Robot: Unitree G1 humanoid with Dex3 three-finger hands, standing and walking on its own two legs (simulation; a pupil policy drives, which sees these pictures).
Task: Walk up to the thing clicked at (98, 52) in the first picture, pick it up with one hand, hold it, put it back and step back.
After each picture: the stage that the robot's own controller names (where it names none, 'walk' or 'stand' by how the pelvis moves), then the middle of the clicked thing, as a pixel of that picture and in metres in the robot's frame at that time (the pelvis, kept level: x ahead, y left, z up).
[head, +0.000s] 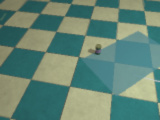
stand; (98, 49) +1.33 -0.15 -0.72
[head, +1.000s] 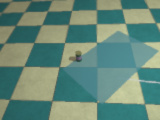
walk; (78, 56) +1.22 +0.17 -0.70
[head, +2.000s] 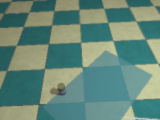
walk; (61, 89) +0.79 +0.26 -0.71
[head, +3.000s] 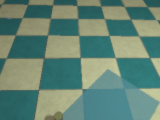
walk; (58, 118) +0.52 +0.17 -0.70
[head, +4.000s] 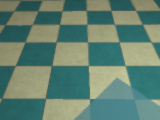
stand; out of the picture +0.45 +0.17 -0.72
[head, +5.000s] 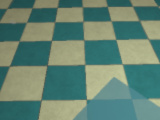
stand; out of the picture +0.40 +0.19 -0.72
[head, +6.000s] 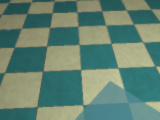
stand; out of the picture +0.37 +0.21 -0.72
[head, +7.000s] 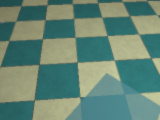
stand; out of the picture +0.38 +0.22 -0.72
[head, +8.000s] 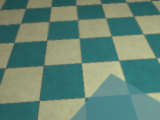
stand; out of the picture +0.39 +0.21 -0.71
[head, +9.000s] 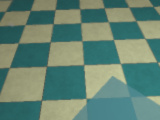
stand; out of the picture +0.42 +0.19 -0.72
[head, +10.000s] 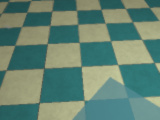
stand; out of the picture +0.41 +0.20 -0.73
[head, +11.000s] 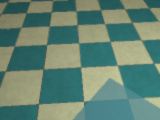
stand; out of the picture +0.40 +0.20 -0.73
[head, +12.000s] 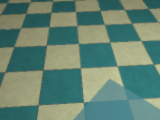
stand; out of the picture +0.40 +0.20 -0.73
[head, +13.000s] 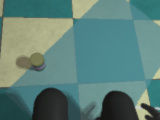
go down; (38, 62) +0.47 +0.23 -0.37
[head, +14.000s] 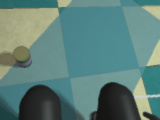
close in; (23, 57) +0.47 +0.24 -0.30
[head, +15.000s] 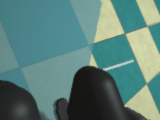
close in; out of the picture +0.45 +0.29 -0.22
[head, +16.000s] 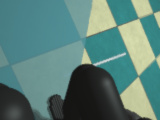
close; out of the picture +0.44 +0.30 -0.23
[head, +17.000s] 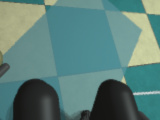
lift; out of the picture +0.37 +0.30 -0.12
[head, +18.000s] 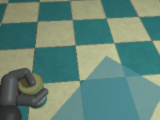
hold; (34, 91) +0.32 +0.18 +0.03
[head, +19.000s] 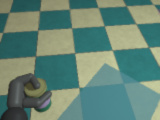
hold; (39, 95) +0.33 +0.17 -0.01
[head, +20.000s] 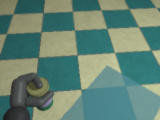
hold; (41, 94) +0.33 +0.17 +0.00
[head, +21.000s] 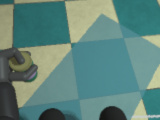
crouch; (24, 68) +0.41 +0.21 -0.07
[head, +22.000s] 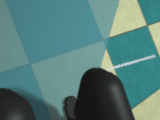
lower; out of the picture +0.45 +0.29 -0.20
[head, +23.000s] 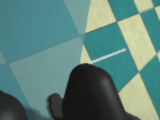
lower; out of the picture +0.44 +0.31 -0.23
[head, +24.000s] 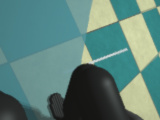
lower; out of the picture +0.44 +0.31 -0.23
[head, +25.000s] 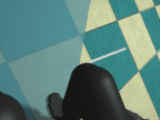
lower; out of the picture +0.44 +0.31 -0.23
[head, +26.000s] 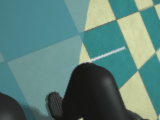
loosen; out of the picture +0.44 +0.31 -0.23
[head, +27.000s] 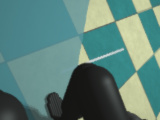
withdraw; out of the picture +0.44 +0.30 -0.24
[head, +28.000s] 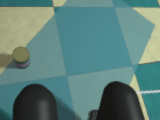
walk; (21, 58) +0.46 +0.24 -0.29
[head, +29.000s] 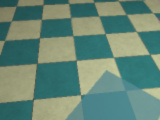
stand; out of the picture +0.40 +0.18 -0.65
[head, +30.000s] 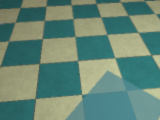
stand; out of the picture +0.41 +0.19 -0.67
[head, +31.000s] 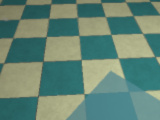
stand; out of the picture +0.41 +0.18 -0.68
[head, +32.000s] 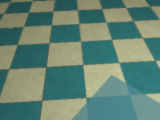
walk; out of the picture +0.42 +0.19 -0.72
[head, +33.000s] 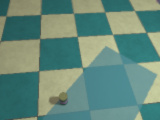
walk; (63, 98) +0.55 +0.15 -0.69
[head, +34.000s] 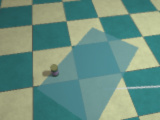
walk; (54, 70) +0.82 +0.27 -0.70
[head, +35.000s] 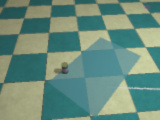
stand; (64, 68) +1.07 +0.23 -0.71
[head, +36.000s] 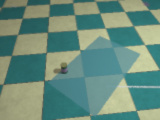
stand; (64, 68) +1.06 +0.23 -0.73
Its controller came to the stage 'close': yes
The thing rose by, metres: 0.71
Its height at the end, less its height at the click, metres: +0.00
